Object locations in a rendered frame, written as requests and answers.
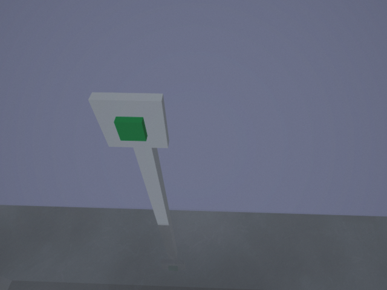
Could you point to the button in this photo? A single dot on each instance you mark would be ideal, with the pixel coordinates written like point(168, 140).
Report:
point(131, 128)

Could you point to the panel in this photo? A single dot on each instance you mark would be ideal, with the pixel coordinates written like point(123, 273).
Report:
point(108, 105)

